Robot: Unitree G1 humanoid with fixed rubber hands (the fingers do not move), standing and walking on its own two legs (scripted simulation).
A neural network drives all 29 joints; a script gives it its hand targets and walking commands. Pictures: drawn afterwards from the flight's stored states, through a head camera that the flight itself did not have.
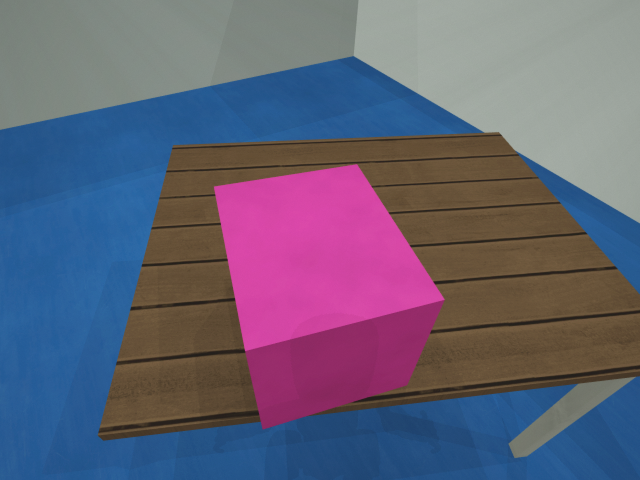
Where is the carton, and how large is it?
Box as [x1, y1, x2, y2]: [214, 164, 444, 428]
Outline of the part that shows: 356,164 214,186 242,337 262,428 269,427 407,384 444,300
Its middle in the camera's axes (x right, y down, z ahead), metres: -0.01 +0.07 +0.62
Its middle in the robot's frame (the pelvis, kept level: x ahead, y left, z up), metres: +0.43 +0.02 -0.02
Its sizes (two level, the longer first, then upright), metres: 0.296 0.242 0.239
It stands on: a table, 0.64 m high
